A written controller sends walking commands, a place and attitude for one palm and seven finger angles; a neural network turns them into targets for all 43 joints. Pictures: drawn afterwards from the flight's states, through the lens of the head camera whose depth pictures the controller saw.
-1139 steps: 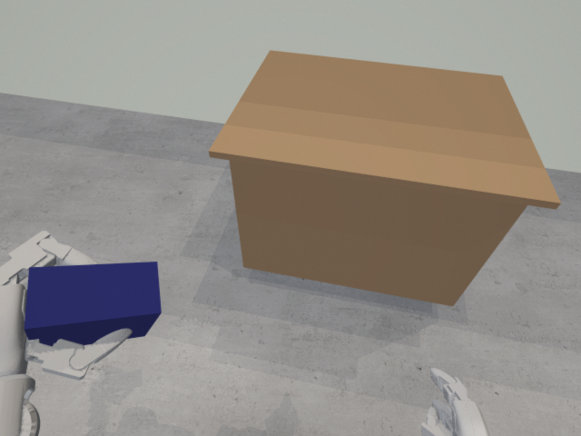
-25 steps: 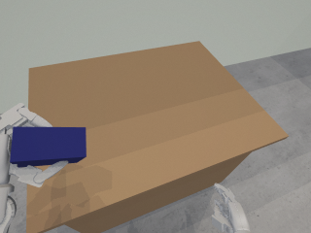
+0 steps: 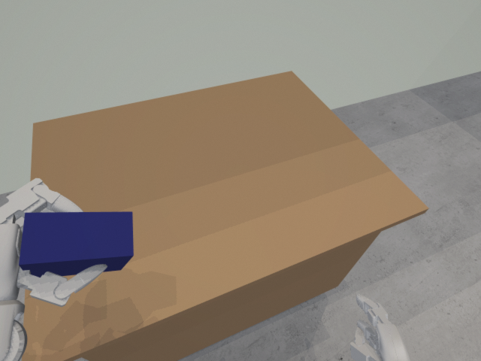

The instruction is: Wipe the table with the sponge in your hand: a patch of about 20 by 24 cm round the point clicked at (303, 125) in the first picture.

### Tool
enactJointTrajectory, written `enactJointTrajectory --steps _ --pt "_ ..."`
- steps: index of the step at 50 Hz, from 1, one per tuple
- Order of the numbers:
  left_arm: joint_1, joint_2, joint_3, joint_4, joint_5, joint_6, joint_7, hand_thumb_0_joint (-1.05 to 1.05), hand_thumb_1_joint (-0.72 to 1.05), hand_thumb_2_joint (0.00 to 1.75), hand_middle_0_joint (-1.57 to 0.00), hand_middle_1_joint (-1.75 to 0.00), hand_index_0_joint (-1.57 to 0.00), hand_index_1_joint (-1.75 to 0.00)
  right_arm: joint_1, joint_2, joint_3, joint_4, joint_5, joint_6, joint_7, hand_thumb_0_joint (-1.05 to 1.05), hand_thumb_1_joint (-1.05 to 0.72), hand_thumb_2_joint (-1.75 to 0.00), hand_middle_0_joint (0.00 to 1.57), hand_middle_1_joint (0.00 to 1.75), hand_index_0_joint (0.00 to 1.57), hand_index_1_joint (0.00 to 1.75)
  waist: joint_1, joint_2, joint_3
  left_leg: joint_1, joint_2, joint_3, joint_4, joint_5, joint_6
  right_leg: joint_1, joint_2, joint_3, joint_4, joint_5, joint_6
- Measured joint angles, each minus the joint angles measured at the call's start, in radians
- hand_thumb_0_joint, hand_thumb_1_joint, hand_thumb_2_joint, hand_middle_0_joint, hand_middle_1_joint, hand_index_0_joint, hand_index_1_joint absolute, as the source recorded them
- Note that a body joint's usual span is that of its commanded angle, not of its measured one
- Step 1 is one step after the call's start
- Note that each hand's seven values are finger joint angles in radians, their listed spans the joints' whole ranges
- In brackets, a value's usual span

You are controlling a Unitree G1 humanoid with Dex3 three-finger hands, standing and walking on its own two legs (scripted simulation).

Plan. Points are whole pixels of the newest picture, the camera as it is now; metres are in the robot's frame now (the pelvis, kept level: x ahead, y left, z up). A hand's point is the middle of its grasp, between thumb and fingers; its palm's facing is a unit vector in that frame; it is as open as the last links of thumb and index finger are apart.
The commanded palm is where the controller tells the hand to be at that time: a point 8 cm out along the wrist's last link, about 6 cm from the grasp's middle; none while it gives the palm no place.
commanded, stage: come to a stop and stand still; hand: left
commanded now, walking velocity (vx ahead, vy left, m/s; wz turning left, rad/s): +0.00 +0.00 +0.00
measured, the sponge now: (95, 245) +0.23 +0.21 +0.13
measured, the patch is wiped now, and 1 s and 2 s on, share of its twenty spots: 0.00 0.00 0.00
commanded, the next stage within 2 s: look again from close up in 0.92 s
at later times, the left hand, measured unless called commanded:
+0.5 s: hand (67, 237) +0.23 +0.24 +0.15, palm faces +0.29 -0.87 -0.40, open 9.7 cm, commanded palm +0.17 +0.29 +0.17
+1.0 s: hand (41, 231) +0.23 +0.27 +0.15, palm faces +0.38 -0.85 -0.36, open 9.7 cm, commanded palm +0.17 +0.30 +0.17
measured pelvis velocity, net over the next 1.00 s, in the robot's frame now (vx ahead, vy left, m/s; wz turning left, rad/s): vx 0.01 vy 0.02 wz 0.01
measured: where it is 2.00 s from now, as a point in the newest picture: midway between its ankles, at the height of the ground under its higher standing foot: outside the picture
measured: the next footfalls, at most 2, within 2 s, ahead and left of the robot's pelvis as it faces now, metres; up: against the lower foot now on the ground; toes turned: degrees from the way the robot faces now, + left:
none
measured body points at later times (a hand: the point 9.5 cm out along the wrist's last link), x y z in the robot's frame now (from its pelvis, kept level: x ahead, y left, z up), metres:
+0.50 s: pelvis +0.01 +0.01 +0.00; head +0.04 +0.02 +0.45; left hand +0.21 +0.29 +0.17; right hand +0.17 -0.23 -0.08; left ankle +0.03 +0.10 -0.74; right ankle +0.01 -0.12 -0.74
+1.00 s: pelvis +0.01 +0.02 +0.00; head +0.04 +0.05 +0.45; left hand +0.20 +0.32 +0.17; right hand +0.21 -0.19 -0.06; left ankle +0.03 +0.10 -0.74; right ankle +0.01 -0.12 -0.74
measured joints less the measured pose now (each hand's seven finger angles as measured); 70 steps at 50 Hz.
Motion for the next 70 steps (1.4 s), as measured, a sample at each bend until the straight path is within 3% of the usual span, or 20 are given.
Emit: enactJointTrajectory --steps 12,14,16,19,23,26,32,43,54,70 --pt "0.018 0.016 0.007 -0.004 -0.01 0.014 0.001 0.0 -0.46 1.03 -0.79 -1.35 -0.78 -1.36 0.004 -0.001 0.0 0.008 0.006 0.004 -0.002 0.01 -0.9 -0.9 0.21 0.3 0.2 0.3 -0.002 0.012 -0.015 -0.001 0.01 -0.004 -0.004 0.0 -0.012 -0.002 0.011 -0.003 -0.002 -0.002 -0.011" --pt "-0.101 0.088 0.037 0.046 0.04 -0.007 -0.038 0.0 -0.46 1.03 -0.79 -1.35 -0.78 -1.36 0.02 0.003 -0.013 0.011 -0.01 -0.014 -0.004 0.01 -0.9 -0.9 0.21 0.3 0.2 0.3 0.031 0.004 -0.004 -0.029 0.017 -0.013 0.024 -0.006 -0.014 -0.018 0.016 -0.014 0.01 -0.003 -0.013" --pt "-0.193 0.12 0.078 0.125 0.018 -0.035 -0.035 0.0 -0.46 1.03 -0.79 -1.35 -0.78 -1.36 0.01 0.004 -0.01 0.025 -0.008 -0.013 0.008 0.01 -0.9 -0.9 0.21 0.3 0.2 0.3 0.045 -0.006 0.006 -0.039 0.02 -0.011 0.035 -0.007 -0.016 -0.032 0.018 -0.012 0.023 -0.006 -0.016" --pt "-0.161 0.068 0.099 0.102 -0.021 -0.029 -0.002 0.0 -0.46 1.03 -0.79 -1.35 -0.78 -1.36 -0.004 -0.001 -0.011 0.022 -0.001 -0.022 0.031 0.02 -0.9 -0.9 0.21 0.3 0.2 0.3 0.026 -0.007 0.019 -0.023 0.013 0.009 0.025 -0.009 -0.008 -0.03 0.01 0.007 0.03 -0.009 -0.008" --pt "-0.026 0.015 0.021 0.002 -0.017 -0.046 -0.003 0.0 -0.46 1.03 -0.79 -1.35 -0.78 -1.36 0.008 0.002 -0.014 0.016 -0.001 -0.038 0.033 0.01 -0.9 -0.9 0.21 0.3 0.2 0.3 0.004 -0.018 0.019 -0.007 -0.005 0.02 0.009 -0.014 0.006 -0.023 -0.008 0.018 0.032 -0.02 0.008" --pt "0.02 0.027 -0.007 -0.024 -0.012 -0.058 -0.015 0.0 -0.46 1.03 -0.79 -1.35 -0.78 -1.36 0.017 0.016 -0.01 0.017 -0.001 -0.04 0.021 0.01 -0.9 -0.9 0.21 0.3 0.2 0.3 0.002 -0.037 0.027 -0.003 -0.016 0.014 0.008 -0.019 0.013 -0.017 -0.019 0.012 0.036 -0.031 0.014" --pt "-0.022 0.064 0.051 -0.03 -0.018 -0.046 0.002 0.0 -0.46 1.03 -0.79 -1.35 -0.78 -1.36 0.0 0.038 0.006 0.028 -0.001 -0.046 0.014 0.02 -0.9 -0.9 0.21 0.3 0.2 0.3 0.019 -0.067 0.049 0.007 -0.026 0.003 0.02 -0.033 0.018 0.002 -0.028 0.001 0.039 -0.045 0.021" --pt "-0.036 0.024 0.021 -0.06 -0.014 -0.025 0.012 0.0 -0.46 1.03 -0.79 -1.35 -0.78 -1.36 -0.062 0.051 0.019 -0.009 -0.005 -0.024 0.025 0.01 -0.9 -0.9 0.21 0.3 0.2 0.3 0.018 -0.061 0.024 0.012 -0.031 0.01 0.028 -0.043 0.027 0.011 -0.034 0.008 0.036 -0.045 0.033" --pt "-0.023 0.003 0.016 -0.037 -0.013 -0.001 0.021 0.0 -0.46 1.03 -0.79 -1.35 -0.78 -1.36 -0.03 0.034 0.019 -0.004 -0.005 -0.004 0.009 0.01 -0.9 -0.9 0.21 0.3 0.2 0.3 0.021 -0.041 0.019 0.008 -0.021 0.004 0.015 -0.027 0.025 0.022 -0.022 0.002 -0.01 -0.013 0.028" --pt "0.007 0.016 0.018 -0.039 -0.009 -0.001 0.018 0.0 -0.46 1.03 -0.79 -1.35 -0.78 -1.36 -0.003 0.019 0.001 0.013 -0.002 0.002 0.003 0.02 -0.9 -0.9 0.21 0.3 0.2 0.3 -0.007 -0.029 0.017 0.007 -0.016 0.007 0.003 -0.016 0.021 0.018 -0.016 0.006 -0.018 -0.002 0.024"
